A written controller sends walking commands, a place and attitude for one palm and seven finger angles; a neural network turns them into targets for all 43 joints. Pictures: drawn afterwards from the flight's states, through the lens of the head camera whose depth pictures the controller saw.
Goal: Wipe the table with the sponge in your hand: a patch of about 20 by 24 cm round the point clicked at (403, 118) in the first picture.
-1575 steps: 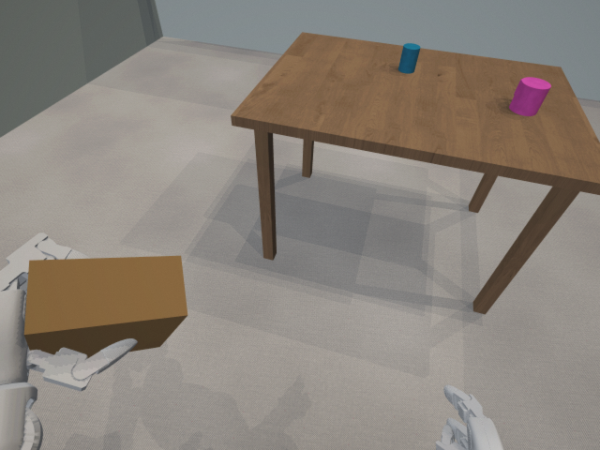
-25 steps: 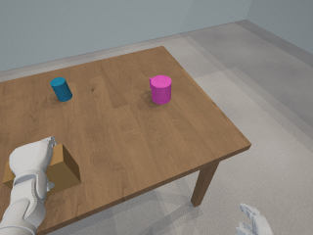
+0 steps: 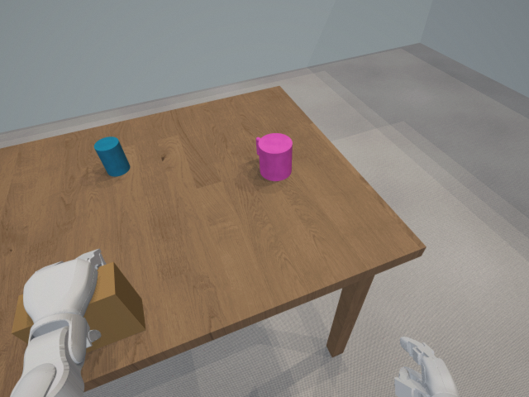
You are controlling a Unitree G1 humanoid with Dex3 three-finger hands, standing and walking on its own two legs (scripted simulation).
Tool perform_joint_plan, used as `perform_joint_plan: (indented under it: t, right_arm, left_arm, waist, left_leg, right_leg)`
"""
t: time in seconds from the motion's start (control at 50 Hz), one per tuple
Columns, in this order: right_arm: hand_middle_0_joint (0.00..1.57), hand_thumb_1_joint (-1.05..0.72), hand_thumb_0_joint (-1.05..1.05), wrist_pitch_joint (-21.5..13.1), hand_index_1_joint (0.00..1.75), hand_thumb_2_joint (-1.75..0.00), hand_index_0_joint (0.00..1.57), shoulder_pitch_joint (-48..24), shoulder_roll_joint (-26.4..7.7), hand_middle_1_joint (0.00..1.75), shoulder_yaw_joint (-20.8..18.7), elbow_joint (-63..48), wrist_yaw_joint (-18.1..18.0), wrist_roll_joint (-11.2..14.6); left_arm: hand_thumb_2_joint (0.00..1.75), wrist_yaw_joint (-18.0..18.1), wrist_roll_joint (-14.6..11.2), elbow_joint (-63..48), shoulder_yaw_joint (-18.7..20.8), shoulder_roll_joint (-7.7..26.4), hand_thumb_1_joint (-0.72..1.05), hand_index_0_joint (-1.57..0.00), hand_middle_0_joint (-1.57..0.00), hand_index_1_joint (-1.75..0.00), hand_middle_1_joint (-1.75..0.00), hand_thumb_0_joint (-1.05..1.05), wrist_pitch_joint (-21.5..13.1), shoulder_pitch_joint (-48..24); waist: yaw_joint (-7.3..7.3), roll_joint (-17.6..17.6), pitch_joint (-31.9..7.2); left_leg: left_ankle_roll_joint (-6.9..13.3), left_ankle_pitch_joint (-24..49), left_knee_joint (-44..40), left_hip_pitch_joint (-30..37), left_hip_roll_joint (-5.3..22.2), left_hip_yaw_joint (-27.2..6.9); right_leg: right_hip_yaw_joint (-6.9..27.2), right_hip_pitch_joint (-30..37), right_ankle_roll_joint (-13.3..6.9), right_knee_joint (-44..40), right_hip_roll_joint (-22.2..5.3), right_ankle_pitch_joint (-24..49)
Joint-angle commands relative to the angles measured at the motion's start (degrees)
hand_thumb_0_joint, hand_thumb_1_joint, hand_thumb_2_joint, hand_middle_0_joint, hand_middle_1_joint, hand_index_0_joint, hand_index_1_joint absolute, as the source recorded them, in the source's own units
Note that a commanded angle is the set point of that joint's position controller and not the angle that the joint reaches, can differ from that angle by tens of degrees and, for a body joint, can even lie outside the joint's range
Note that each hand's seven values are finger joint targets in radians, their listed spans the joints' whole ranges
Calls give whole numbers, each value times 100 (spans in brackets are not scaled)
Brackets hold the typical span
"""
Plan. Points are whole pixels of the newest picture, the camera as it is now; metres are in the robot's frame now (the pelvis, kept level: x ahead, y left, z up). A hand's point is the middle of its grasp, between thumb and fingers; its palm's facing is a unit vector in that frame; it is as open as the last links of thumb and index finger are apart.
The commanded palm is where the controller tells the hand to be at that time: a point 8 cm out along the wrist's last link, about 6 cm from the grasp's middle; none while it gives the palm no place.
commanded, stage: lift the sponge slowly off the table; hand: left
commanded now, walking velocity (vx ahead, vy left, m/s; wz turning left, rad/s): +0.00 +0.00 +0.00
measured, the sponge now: (92, 319) +0.22 +0.33 -0.02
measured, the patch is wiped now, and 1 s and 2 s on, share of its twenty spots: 1.00 1.00 1.00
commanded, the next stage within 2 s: none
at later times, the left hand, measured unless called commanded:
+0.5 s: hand (86, 311) +0.21 +0.30 +0.03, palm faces -0.04 -0.09 -1.00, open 10.2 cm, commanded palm +0.18 +0.30 +0.10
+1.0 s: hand (75, 303) +0.21 +0.31 +0.06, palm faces -0.02 -0.09 -1.00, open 10.2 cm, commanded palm +0.18 +0.30 +0.13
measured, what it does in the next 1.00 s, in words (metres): stands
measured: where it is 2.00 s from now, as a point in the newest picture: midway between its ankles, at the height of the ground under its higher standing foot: outside the picture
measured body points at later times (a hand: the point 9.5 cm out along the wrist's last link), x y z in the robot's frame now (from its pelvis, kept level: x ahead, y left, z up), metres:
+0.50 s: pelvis -0.01 -0.02 +0.00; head -0.01 -0.04 +0.45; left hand +0.21 +0.30 +0.09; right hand +0.22 -0.23 -0.09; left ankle -0.03 +0.05 -0.73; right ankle -0.02 -0.12 -0.73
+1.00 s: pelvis -0.01 -0.02 +0.01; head -0.03 -0.05 +0.46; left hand +0.20 +0.31 +0.12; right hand +0.21 -0.24 -0.08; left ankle -0.03 +0.05 -0.73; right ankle -0.02 -0.12 -0.73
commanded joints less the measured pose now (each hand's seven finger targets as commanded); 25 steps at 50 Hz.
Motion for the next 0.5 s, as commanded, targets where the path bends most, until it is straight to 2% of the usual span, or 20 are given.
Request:
perform_joint_plan:
  t: [0.0, 0.04, 0.06, 0.08, 0.12, 0.14, 0.16, 0.2, 0.24, 0.26, 0.28, 0.34, 0.36, 0.38, 0.4, 0.44, 0.48]
  right_arm:
    - [20, -90, 0, -286, 30, -90, 20, -911, -699, 30, -214, -898, -102, -12]
    - [20, -90, 0, -325, 30, -90, 20, -902, -661, 30, -216, -891, -112, -16]
    - [20, -90, 0, -321, 30, -90, 20, -898, -683, 30, -223, -849, -104, -21]
    - [20, -90, 0, -329, 30, -90, 20, -976, -685, 30, -206, -894, -102, -31]
    - [20, -90, 0, -380, 30, -90, 20, -968, -631, 30, -215, -928, -96, -39]
    - [20, -90, 0, -382, 30, -90, 20, -934, -653, 30, -217, -885, -93, -51]
    - [20, -90, 0, -377, 30, -90, 20, -965, -647, 30, -214, -885, -91, -59]
    - [20, -90, 0, -391, 30, -90, 20, -994, -643, 30, -203, -899, -111, -68]
    - [20, -90, 0, -401, 30, -90, 20, -1029, -631, 30, -188, -888, -119, -65]
    - [20, -90, 0, -404, 30, -90, 20, -1033, -641, 30, -193, -859, -125, -67]
    - [20, -90, 0, -415, 30, -90, 20, -1097, -646, 30, -182, -874, -136, -71]
    - [20, -90, 0, -424, 30, -90, 20, -1090, -626, 30, -168, -843, -155, -82]
    - [20, -90, 0, -409, 30, -90, 20, -1092, -645, 30, -167, -804, -167, -83]
    - [20, -90, 0, -402, 30, -90, 20, -1156, -657, 30, -143, -809, -185, -82]
    - [20, -90, 0, -410, 30, -90, 20, -1138, -636, 30, -146, -816, -191, -85]
    - [20, -90, 0, -407, 30, -90, 20, -1131, -646, 30, -139, -766, -212, -83]
    - [20, -90, 0, -439, 30, -90, 20, -1204, -625, 30, -120, -841, -222, -95]
  left_arm:
    - [130, -221, -224, -362, 196, 657, 10, -120, -120, -160, -160, 0, 39, -544]
    - [130, -253, -217, -347, 95, 528, 10, -120, -120, -160, -160, 0, 18, -467]
    - [130, -244, -204, -365, 293, 731, 10, -120, -120, -160, -160, 0, 5, -369]
    - [130, -251, -211, -549, 361, 819, 10, -120, -120, -160, -160, 0, -5, -354]
    - [130, -258, -223, -762, 147, 590, 10, -120, -120, -160, -160, 0, -66, -439]
    - [130, -257, -206, -702, 238, 697, 10, -120, -120, -160, -160, 0, -80, -385]
    - [130, -257, -201, -771, 245, 708, 10, -120, -120, -160, -160, 0, -88, -379]
    - [130, -213, -215, -927, 439, 902, 10, -120, -120, -160, -160, 0, -111, -456]
    - [130, -194, -196, -951, 336, 816, 10, -120, -120, -160, -160, 0, -113, -588]
    - [130, -179, -161, -981, 394, 913, 10, -120, -120, -160, -160, 0, -109, -734]
    - [130, -154, -152, -1078, 585, 1109, 10, -120, -120, -160, -160, 0, -95, -723]
    - [130, -174, -124, -1041, 460, 1021, 10, -120, -120, -160, -160, 0, -67, -818]
    - [130, -186, -101, -1004, 554, 1151, 10, -120, -120, -160, -160, 0, -49, -899]
    - [130, -206, -89, -1074, 676, 1331, 10, -120, -120, -160, -160, 0, -37, -1047]
    - [130, -211, -74, -1131, 665, 1343, 10, -120, -120, -160, -160, 0, -47, -1069]
    - [130, -257, -53, -1033, 660, 1371, 10, -120, -120, -160, -160, 0, -62, -1185]
    - [130, -286, -37, -1313, 731, 1475, 10, -120, -120, -160, -160, 0, -108, -1277]
  waist:
    - [-43, -538, -514]
    - [-37, -495, -523]
    - [13, -510, -621]
    - [52, -374, -670]
    - [-15, -385, -692]
    - [-29, -472, -603]
    - [-3, -396, -560]
    - [26, -425, -606]
    - [-4, -393, -464]
    - [1, -356, -492]
    - [73, -276, -543]
    - [28, -344, -498]
    - [32, -334, -509]
    - [43, -309, -495]
    - [50, -138, -560]
    - [18, -232, -494]
    - [62, -13, -625]
  left_leg:
    - [-399, 1721, -490, 371, 379, -533]
    - [-399, 1886, -472, 470, 377, -535]
    - [-401, 2007, -461, 512, 373, -540]
    - [-426, 2051, -500, 546, 380, -589]
    - [-401, 2135, -471, 638, 393, -586]
    - [-390, 2156, -467, 606, 392, -579]
    - [-391, 2145, -495, 606, 384, -566]
    - [-366, 2017, -537, 598, 365, -558]
    - [-363, 1948, -582, 605, 376, -572]
    - [-362, 1926, -603, 652, 372, -559]
    - [-376, 1940, -647, 689, 372, -613]
    - [-324, 1883, -655, 684, 322, -513]
    - [-301, 1902, -656, 700, 301, -474]
    - [-285, 1810, -695, 712, 284, -492]
    - [-274, 1835, -694, 739, 274, -461]
    - [-266, 1850, -707, 751, 267, -455]
    - [-270, 1956, -736, 880, 261, -491]
  right_leg:
    - [76, 355, -354, -193, 19, 1204]
    - [59, 372, -365, -205, 17, 1308]
    - [87, 460, -373, -213, 15, 1441]
    - [135, 532, -387, -190, 23, 1465]
    - [96, 511, -359, -209, 9, 1537]
    - [118, 504, -366, -222, 20, 1562]
    - [127, 518, -366, -246, 11, 1579]
    - [168, 625, -370, -252, 16, 1538]
    - [151, 542, -365, -289, 18, 1418]
    - [154, 562, -367, -316, 11, 1408]
    - [225, 633, -397, -307, 40, 1366]
    - [199, 722, -383, -376, 7, 1417]
    - [240, 780, -389, -408, -4, 1520]
    - [341, 823, -403, -442, 8, 1486]
    - [288, 889, -397, -429, -15, 1470]
    - [288, 875, -399, -471, -7, 1479]
    - [336, 980, -423, -475, 4, 1565]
